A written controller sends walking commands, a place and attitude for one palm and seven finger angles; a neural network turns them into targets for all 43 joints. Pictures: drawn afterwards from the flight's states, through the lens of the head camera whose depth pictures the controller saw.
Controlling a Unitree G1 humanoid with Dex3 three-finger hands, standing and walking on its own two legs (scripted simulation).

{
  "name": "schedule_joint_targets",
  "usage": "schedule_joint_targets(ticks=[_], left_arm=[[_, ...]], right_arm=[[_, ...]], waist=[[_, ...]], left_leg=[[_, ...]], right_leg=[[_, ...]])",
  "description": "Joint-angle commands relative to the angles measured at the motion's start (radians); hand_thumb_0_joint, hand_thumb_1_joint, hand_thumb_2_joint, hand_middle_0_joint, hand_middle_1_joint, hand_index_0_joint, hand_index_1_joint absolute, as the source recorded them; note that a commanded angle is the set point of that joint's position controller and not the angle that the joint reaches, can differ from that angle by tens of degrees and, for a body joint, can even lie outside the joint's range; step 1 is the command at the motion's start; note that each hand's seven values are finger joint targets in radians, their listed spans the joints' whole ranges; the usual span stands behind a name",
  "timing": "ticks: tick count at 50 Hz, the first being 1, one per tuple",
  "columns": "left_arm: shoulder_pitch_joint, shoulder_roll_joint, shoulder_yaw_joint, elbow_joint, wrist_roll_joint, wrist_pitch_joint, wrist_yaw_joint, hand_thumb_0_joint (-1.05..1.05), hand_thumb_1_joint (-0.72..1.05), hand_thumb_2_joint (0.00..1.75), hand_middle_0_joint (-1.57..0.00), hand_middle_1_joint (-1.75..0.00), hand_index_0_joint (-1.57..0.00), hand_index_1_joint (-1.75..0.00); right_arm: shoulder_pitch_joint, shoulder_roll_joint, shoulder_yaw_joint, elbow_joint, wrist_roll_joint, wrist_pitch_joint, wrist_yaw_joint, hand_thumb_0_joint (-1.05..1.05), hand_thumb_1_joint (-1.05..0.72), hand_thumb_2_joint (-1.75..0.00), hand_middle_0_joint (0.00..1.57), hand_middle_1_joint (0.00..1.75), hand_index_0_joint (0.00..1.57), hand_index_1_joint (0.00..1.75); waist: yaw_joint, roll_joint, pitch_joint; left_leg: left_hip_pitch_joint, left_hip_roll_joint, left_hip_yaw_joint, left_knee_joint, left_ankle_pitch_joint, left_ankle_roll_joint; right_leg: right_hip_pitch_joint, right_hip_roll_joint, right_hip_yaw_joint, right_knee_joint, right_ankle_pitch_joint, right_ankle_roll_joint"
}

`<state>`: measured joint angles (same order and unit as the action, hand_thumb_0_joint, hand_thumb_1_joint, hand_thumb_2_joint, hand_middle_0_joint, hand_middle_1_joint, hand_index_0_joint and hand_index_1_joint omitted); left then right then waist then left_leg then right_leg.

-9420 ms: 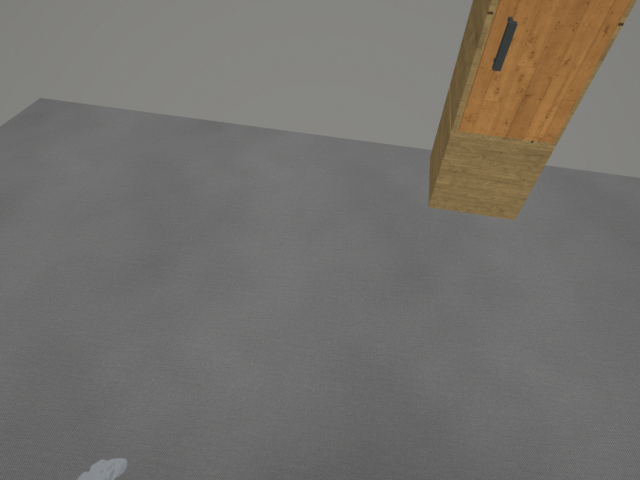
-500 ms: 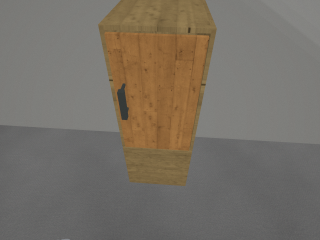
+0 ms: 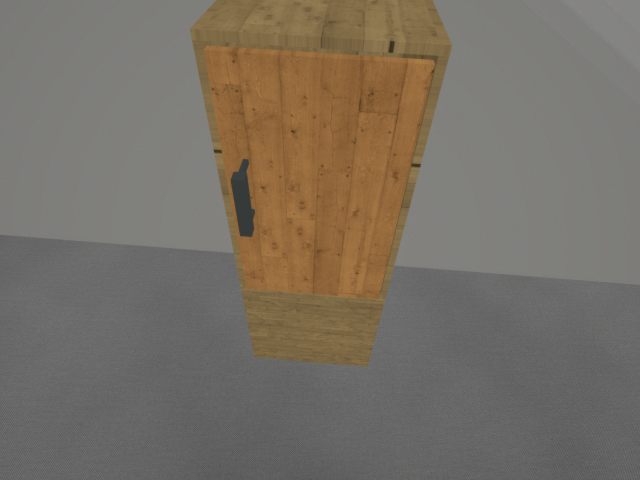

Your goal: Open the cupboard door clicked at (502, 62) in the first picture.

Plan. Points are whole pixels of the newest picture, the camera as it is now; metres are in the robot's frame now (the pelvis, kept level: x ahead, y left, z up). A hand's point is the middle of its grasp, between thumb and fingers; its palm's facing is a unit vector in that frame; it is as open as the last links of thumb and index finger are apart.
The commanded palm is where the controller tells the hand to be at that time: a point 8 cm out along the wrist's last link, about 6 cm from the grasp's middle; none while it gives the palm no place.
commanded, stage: come to a stop and stand still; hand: left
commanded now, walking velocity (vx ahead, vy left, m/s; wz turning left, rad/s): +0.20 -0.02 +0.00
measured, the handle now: (245, 198) +0.60 +0.18 -0.01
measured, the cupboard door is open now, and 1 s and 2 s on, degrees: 0 0 0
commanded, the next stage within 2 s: look again from close up in 1.86 s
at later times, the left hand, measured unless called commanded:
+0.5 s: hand out of the picture +0.04 +0.20 -0.18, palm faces +0.04 -0.97 -0.25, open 7.3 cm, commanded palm none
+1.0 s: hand out of the picture -0.03 +0.18 -0.16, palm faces -0.01 -0.98 -0.22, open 7.4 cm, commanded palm none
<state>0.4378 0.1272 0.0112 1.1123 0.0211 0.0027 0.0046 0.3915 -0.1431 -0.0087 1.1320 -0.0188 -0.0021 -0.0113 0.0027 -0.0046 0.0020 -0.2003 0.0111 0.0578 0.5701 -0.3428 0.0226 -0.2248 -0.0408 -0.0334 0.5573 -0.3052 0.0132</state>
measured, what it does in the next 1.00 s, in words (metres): stands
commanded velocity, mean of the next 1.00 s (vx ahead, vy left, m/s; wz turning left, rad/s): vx -0.04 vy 0.00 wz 0.00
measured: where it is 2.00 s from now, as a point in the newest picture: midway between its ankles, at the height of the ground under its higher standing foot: outside the picture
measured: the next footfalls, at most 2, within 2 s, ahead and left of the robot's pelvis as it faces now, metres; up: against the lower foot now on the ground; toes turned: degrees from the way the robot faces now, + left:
none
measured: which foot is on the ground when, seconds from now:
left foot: down 0.00-1.00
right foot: down 0.00-1.00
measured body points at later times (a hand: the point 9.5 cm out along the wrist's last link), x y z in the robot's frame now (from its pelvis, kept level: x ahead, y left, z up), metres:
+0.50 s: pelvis +0.02 +0.01 +0.00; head +0.04 +0.01 +0.45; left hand +0.04 +0.25 -0.16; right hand +0.05 -0.24 -0.15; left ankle -0.02 +0.10 -0.73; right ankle +0.00 -0.14 -0.73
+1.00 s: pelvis -0.02 +0.00 +0.00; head -0.01 -0.01 +0.45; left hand -0.03 +0.24 -0.14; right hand -0.01 -0.23 -0.16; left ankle -0.02 +0.10 -0.73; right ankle +0.00 -0.14 -0.73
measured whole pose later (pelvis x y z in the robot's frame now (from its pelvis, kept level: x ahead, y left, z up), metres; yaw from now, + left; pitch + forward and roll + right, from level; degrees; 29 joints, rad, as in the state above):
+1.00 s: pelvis -0.02 +0.00 +0.00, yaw -1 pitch -1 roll +1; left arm 0.33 0.17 -0.02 1.06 0.02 0.00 0.01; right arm 0.30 -0.20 0.00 1.04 -0.02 -0.01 -0.01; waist 0.00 0.02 0.02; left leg -0.22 -0.01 0.10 0.48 -0.26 0.03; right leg -0.27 -0.06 -0.01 0.52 -0.24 0.03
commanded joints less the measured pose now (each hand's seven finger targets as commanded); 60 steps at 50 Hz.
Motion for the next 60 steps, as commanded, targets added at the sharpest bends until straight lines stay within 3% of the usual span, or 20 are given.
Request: schedule_joint_targets(ticks=[1, 4, 6, 9, 11, 15, 21, 22, 23, 24, 25, 26, 27, 28, 29, 32, 33, 37, 47, 60], left_arm=[[0.042, 0.081, 0.028, -0.041, 0.003, -0.035, 0.013, 0.00, 0.90, 0.90, -0.20, -0.30, -0.20, -0.30], [0.056, 0.045, 0.027, -0.036, 0.004, -0.039, 0.017, 0.00, 0.90, 0.90, -0.20, -0.30, -0.20, -0.30], [0.088, 0.035, 0.026, -0.020, 0.002, -0.039, 0.029, 0.00, 0.90, 0.90, -0.20, -0.30, -0.20, -0.30], [0.116, 0.072, 0.030, -0.002, -0.007, -0.037, 0.051, 0.00, 0.90, 0.90, -0.20, -0.30, -0.20, -0.30], [0.074, 0.084, 0.030, -0.022, -0.011, -0.032, 0.059, 0.00, 0.90, 0.90, -0.20, -0.30, -0.20, -0.30], [0.015, 0.100, 0.042, -0.070, -0.006, -0.016, 0.064, 0.00, 0.90, 0.90, -0.20, -0.30, -0.20, -0.30], [-0.055, 0.101, 0.039, -0.101, -0.003, -0.004, 0.055, 0.00, 0.90, 0.90, -0.20, -0.30, -0.20, -0.30], [-0.012, 0.173, 0.041, -0.071, 0.002, -0.028, 0.087, 0.00, 0.90, 0.90, -0.20, -0.30, -0.20, -0.30], [-0.014, 0.189, 0.048, -0.129, 0.004, -0.040, 0.081, 0.00, 0.90, 0.90, -0.20, -0.30, -0.20, -0.30], [-0.079, 0.203, 0.039, -0.137, 0.002, -0.044, 0.072, 0.00, 0.90, 0.90, -0.20, -0.30, -0.20, -0.30], [-0.114, 0.190, 0.030, -0.161, -0.001, -0.035, 0.063, 0.00, 0.90, 0.90, -0.20, -0.30, -0.20, -0.30], [-0.119, 0.172, 0.023, -0.160, -0.004, -0.026, 0.056, 0.00, 0.90, 0.90, -0.20, -0.30, -0.20, -0.30], [-0.122, 0.157, 0.015, -0.156, -0.006, -0.017, 0.053, 0.00, 0.90, 0.90, -0.20, -0.30, -0.20, -0.30], [-0.135, 0.148, 0.009, -0.153, -0.005, -0.009, 0.051, 0.00, 0.90, 0.90, -0.20, -0.30, -0.20, -0.30], [-0.139, 0.144, 0.005, -0.149, -0.003, -0.003, 0.045, 0.00, 0.90, 0.90, -0.20, -0.30, -0.20, -0.30], [-0.146, 0.154, -0.005, -0.139, -0.002, 0.001, 0.028, 0.00, 0.90, 0.90, -0.20, -0.30, -0.20, -0.30], [-0.157, 0.159, -0.005, -0.143, -0.001, 0.003, 0.025, 0.00, 0.90, 0.90, -0.20, -0.30, -0.20, -0.30], [-0.138, 0.169, -0.004, -0.143, 0.004, 0.003, 0.019, 0.00, 0.90, 0.90, -0.20, -0.30, -0.20, -0.30], [-0.108, 0.159, -0.006, -0.105, -0.001, -0.020, 0.017, 0.00, 0.90, 0.90, -0.20, -0.30, -0.20, -0.30], [-0.092, 0.135, -0.004, -0.036, -0.007, -0.029, 0.024, 0.00, 0.90, 0.90, -0.20, -0.30, -0.20, -0.30]], right_arm=[[0.047, -0.118, -0.033, -0.044, 0.010, -0.038, -0.015, 0.00, -0.90, -0.90, 0.20, 0.30, 0.20, 0.30], [0.066, -0.113, -0.038, -0.030, 0.013, -0.047, -0.024, 0.00, -0.90, -0.90, 0.20, 0.30, 0.20, 0.30], [0.054, -0.084, -0.031, -0.029, 0.014, -0.046, -0.037, 0.00, -0.90, -0.90, 0.20, 0.30, 0.20, 0.30], [0.035, -0.046, -0.024, -0.035, 0.020, -0.035, -0.048, 0.00, -0.90, -0.90, 0.20, 0.30, 0.20, 0.30], [0.027, -0.044, -0.028, -0.033, 0.022, -0.025, -0.051, 0.00, -0.90, -0.90, 0.20, 0.30, 0.20, 0.30], [0.011, -0.066, -0.051, -0.053, 0.017, -0.010, -0.051, 0.00, -0.90, -0.90, 0.20, 0.30, 0.20, 0.30], [-0.044, -0.079, -0.050, -0.084, 0.011, -0.002, -0.039, 0.00, -0.90, -0.90, 0.20, 0.30, 0.20, 0.30], [-0.135, -0.144, -0.052, -0.164, 0.021, -0.017, -0.029, 0.00, -0.90, -0.90, 0.20, 0.30, 0.20, 0.30], [-0.060, -0.100, -0.042, -0.201, 0.013, -0.020, -0.016, 0.00, -0.90, -0.90, 0.20, 0.30, 0.20, 0.30], [-0.097, -0.079, -0.037, -0.193, 0.013, -0.019, -0.007, 0.00, -0.90, -0.90, 0.20, 0.30, 0.20, 0.30], [-0.085, -0.088, -0.032, -0.203, 0.008, -0.024, -0.004, 0.00, -0.90, -0.90, 0.20, 0.30, 0.20, 0.30], [-0.089, -0.124, -0.032, -0.197, -0.002, -0.033, -0.007, 0.00, -0.90, -0.90, 0.20, 0.30, 0.20, 0.30], [-0.101, -0.145, -0.032, -0.203, 0.001, -0.033, -0.015, 0.00, -0.90, -0.90, 0.20, 0.30, 0.20, 0.30], [-0.104, -0.160, -0.031, -0.209, 0.002, -0.029, -0.019, 0.00, -0.90, -0.90, 0.20, 0.30, 0.20, 0.30], [-0.111, -0.158, -0.027, -0.213, 0.001, -0.024, -0.021, 0.00, -0.90, -0.90, 0.20, 0.30, 0.20, 0.30], [-0.149, -0.164, -0.020, -0.229, 0.002, -0.018, -0.012, 0.00, -0.90, -0.90, 0.20, 0.30, 0.20, 0.30], [-0.149, -0.169, -0.021, -0.229, 0.001, -0.016, -0.008, 0.00, -0.90, -0.90, 0.20, 0.30, 0.20, 0.30], [-0.144, -0.177, -0.025, -0.217, -0.003, -0.014, -0.001, 0.00, -0.90, -0.90, 0.20, 0.30, 0.20, 0.30], [-0.086, -0.148, -0.011, -0.160, 0.003, -0.025, -0.003, 0.00, -0.90, -0.90, 0.20, 0.30, 0.20, 0.30], [-0.040, -0.101, 0.001, -0.062, 0.007, -0.035, -0.015, 0.00, -0.90, -0.90, 0.20, 0.30, 0.20, 0.30]], waist=[[-0.006, 0.050, 0.130], [-0.001, 0.076, 0.123], [0.010, 0.029, 0.092], [0.004, -0.070, 0.036], [-0.006, -0.036, 0.019], [-0.009, -0.023, -0.001], [-0.008, -0.019, 0.003], [0.019, -0.167, 0.022], [-0.007, -0.151, -0.085], [-0.008, -0.055, -0.089], [-0.020, 0.064, -0.084], [-0.008, 0.184, -0.077], [0.001, 0.247, -0.056], [0.002, 0.217, -0.015], [0.011, 0.146, 0.025], [0.010, 0.020, 0.099], [0.005, 0.028, 0.126], [0.010, 0.031, 0.143], [-0.004, -0.028, 0.068], [0.002, -0.001, 0.050]], left_leg=[[-0.084, 0.123, -0.137, -0.186, -0.048, 0.064], [-0.041, 0.157, -0.156, -0.172, 0.156, 0.085], [-0.016, 0.123, -0.075, -0.066, 0.486, 0.057], [-0.048, 0.069, -0.010, -0.005, 0.516, -0.007], [-0.006, 0.072, -0.010, -0.045, 0.576, -0.019], [0.055, 0.085, -0.009, -0.022, 0.698, -0.011], [0.048, 0.099, -0.029, -0.086, 0.503, -0.002], [-0.022, 0.105, 0.000, 0.108, 0.572, -0.033], [-0.091, 0.057, -0.046, 0.054, 0.137, -0.015], [-0.069, 0.038, -0.016, -0.049, 0.036, -0.015], [-0.017, 0.049, -0.048, -0.122, 0.200, -0.005], [0.030, 0.114, -0.106, -0.108, 0.521, 0.020], [0.057, 0.162, -0.134, -0.124, 0.685, 0.047], [0.046, 0.183, -0.150, -0.142, 0.684, 0.066], [0.001, 0.183, -0.145, -0.149, 0.575, 0.079], [-0.092, 0.121, -0.128, -0.215, 0.103, 0.046], [-0.121, 0.111, -0.134, -0.253, -0.032, 0.039], [-0.174, 0.106, -0.146, -0.315, -0.210, 0.038], [-0.070, 0.082, -0.096, -0.244, -0.049, 0.030], [-0.033, 0.084, -0.063, -0.196, 0.144, 0.014]], right_leg=[[-0.046, -0.025, 0.031, -0.042, -0.021, -0.067], [-0.045, -0.006, -0.016, 0.031, 0.103, -0.057], [0.018, -0.034, 0.009, 0.005, 0.318, -0.053], [0.143, -0.102, 0.062, -0.003, 0.808, -0.056], [0.141, -0.109, 0.052, 0.007, 0.893, -0.039], [0.082, -0.096, 0.045, 0.025, 0.813, -0.030], [0.060, -0.086, 0.065, -0.043, 0.550, -0.040], [0.046, -0.113, 0.078, -0.066, 0.912, -0.015], [0.170, -0.173, 0.144, -0.010, 0.889, -0.077], [0.148, -0.180, 0.129, 0.002, 0.764, -0.091], [0.097, -0.127, 0.088, 0.047, 0.573, -0.078], [0.035, -0.066, 0.040, 0.076, 0.375, -0.050], [-0.005, -0.021, 0.005, 0.065, 0.134, -0.032], [-0.026, 0.000, -0.006, 0.052, -0.030, -0.027], [-0.019, 0.001, -0.010, 0.024, -0.057, -0.029], [-0.027, -0.022, 0.041, -0.076, 0.011, -0.034], [-0.040, -0.025, 0.049, -0.090, -0.016, -0.034], [-0.046, -0.020, 0.047, -0.095, -0.045, -0.033], [-0.076, -0.058, 0.107, -0.159, -0.054, -0.042], [-0.018, -0.066, 0.096, -0.138, 0.109, -0.051]])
